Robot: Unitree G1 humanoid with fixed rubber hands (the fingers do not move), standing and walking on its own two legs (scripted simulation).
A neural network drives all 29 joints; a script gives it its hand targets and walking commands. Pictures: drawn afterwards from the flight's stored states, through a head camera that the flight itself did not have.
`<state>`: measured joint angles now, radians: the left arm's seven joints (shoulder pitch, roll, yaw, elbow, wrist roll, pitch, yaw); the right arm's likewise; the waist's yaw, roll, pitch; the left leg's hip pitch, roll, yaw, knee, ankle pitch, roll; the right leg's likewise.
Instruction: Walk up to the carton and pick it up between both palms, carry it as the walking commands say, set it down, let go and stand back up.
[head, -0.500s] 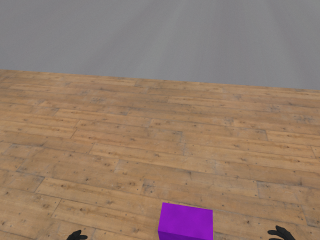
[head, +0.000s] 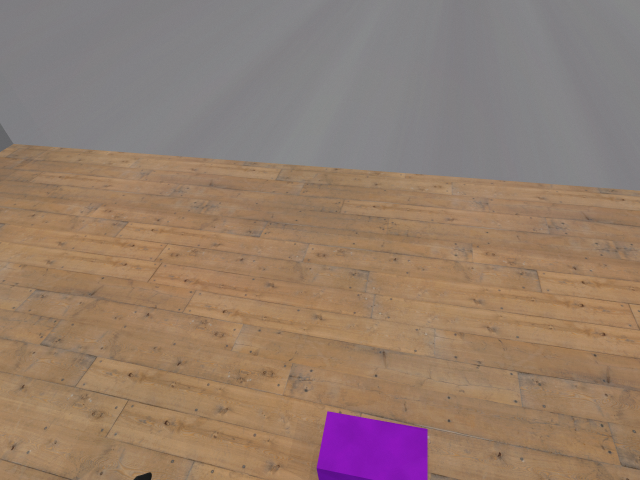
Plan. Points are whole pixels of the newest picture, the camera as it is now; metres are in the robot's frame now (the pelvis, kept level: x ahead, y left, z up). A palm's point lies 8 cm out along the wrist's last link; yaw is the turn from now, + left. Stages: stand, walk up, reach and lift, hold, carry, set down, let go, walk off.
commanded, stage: stand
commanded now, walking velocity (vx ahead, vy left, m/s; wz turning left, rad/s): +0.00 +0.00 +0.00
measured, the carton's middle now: (372, 460) +0.41 -0.05 -0.69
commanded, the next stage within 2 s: none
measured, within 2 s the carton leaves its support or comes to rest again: neither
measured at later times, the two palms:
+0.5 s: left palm out of the picture +0.06 +0.31 -0.09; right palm out of the picture +0.04 -0.30 -0.11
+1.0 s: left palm out of the picture +0.05 +0.32 -0.10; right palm out of the picture +0.03 -0.29 -0.11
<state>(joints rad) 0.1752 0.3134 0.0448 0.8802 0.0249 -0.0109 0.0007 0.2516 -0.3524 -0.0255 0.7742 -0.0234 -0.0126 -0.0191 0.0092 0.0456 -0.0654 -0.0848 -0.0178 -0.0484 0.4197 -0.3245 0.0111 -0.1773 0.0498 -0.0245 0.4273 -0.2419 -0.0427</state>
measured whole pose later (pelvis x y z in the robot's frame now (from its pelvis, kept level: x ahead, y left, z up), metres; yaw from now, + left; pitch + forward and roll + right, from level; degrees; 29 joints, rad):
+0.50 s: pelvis -0.02 +0.01 +0.00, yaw -1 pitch -2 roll +0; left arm 0.15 0.35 0.03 1.05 0.01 -0.02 -0.01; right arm 0.24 -0.37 -0.01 0.94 -0.02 -0.03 -0.02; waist 0.01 0.03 -0.04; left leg -0.07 -0.02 -0.02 0.36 -0.26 0.02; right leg -0.16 0.05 0.00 0.36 -0.17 -0.04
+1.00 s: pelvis -0.03 +0.01 +0.01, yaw -2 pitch -2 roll +0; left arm 0.12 0.36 0.01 1.11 0.01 -0.02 0.00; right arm 0.20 -0.38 -0.01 1.03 -0.01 -0.03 -0.01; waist 0.01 0.02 -0.02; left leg -0.06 -0.04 -0.02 0.32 -0.23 0.03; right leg -0.16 0.03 0.01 0.33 -0.14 -0.02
